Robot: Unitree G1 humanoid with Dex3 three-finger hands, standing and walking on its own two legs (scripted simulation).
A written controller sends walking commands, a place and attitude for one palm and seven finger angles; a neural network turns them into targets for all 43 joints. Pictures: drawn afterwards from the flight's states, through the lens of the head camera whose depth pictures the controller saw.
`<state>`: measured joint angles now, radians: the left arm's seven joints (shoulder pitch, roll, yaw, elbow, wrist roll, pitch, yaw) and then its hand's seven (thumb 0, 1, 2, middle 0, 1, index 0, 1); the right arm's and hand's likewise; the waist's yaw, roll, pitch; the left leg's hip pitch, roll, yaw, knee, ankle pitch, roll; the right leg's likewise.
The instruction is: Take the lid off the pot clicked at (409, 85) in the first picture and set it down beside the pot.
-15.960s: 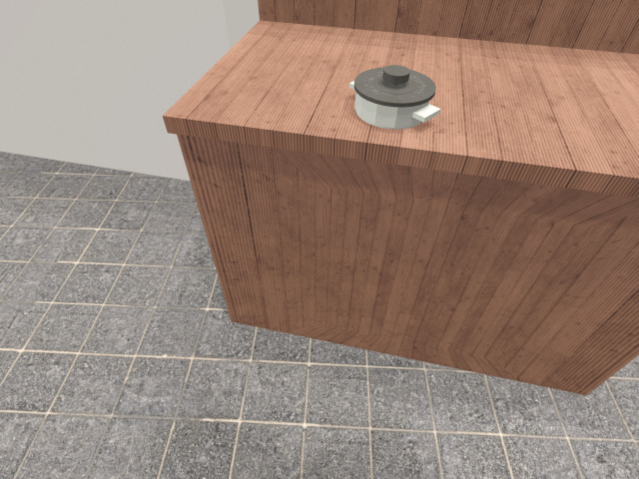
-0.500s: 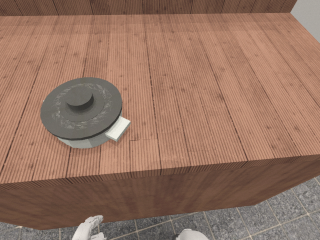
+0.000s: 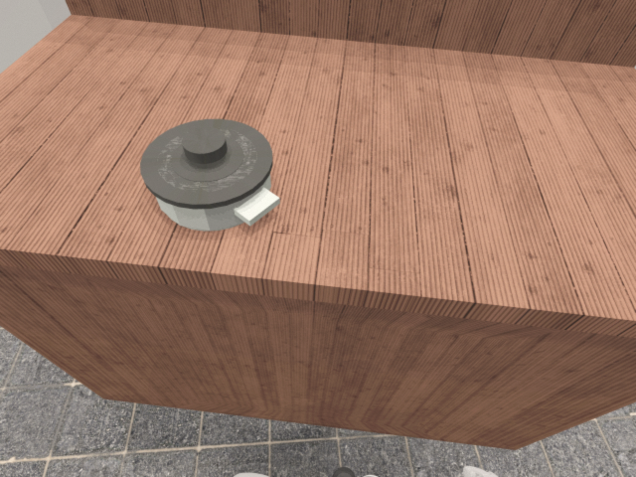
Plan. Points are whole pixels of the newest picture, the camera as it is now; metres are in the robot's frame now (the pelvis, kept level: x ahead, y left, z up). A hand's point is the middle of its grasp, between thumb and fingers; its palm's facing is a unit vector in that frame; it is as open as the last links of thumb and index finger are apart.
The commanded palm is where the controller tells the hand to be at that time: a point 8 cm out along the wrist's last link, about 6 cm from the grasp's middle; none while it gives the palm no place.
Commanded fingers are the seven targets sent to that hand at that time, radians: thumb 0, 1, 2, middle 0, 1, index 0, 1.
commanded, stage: shuffle to correct the standing spot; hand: left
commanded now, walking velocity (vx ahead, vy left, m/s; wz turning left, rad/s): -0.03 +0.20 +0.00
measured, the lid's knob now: (205, 145) +0.45 +0.20 +0.16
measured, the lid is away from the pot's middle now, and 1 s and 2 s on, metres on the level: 0.00 0.00 0.00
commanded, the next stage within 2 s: come to a stop and stand still in 0.66 s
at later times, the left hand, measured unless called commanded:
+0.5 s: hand out of the picture -0.07 +0.22 -0.16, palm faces +0.04 -0.96 -0.26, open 7.4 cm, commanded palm none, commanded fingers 0.00 0.90 0.90 -0.20 -0.30 -0.20 -0.30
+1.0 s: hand out of the picture +0.01 +0.32 -0.19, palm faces +0.03 -0.98 -0.20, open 7.4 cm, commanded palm none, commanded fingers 0.00 0.90 0.90 -0.20 -0.30 -0.20 -0.30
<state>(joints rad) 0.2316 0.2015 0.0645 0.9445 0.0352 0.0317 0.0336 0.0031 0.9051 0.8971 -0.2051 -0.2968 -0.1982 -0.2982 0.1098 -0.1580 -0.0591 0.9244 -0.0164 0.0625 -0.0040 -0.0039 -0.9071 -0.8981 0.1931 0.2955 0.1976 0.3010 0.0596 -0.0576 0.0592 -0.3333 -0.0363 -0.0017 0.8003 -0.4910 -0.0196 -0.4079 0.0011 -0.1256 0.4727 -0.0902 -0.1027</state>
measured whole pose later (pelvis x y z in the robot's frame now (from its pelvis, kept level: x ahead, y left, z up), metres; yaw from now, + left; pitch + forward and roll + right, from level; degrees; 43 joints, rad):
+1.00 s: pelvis +0.01 +0.13 +0.00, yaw -2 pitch -1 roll -1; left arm 0.31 0.22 0.07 1.05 0.02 0.03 0.05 0.01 0.91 0.90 -0.20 -0.30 -0.20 -0.30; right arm 0.17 -0.11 -0.01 0.96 -0.02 -0.02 -0.03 0.00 -0.91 -0.90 0.19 0.30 0.20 0.30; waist 0.02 -0.08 0.07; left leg -0.36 0.03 0.12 0.59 -0.22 0.05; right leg -0.37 -0.01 0.04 1.14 -0.49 0.02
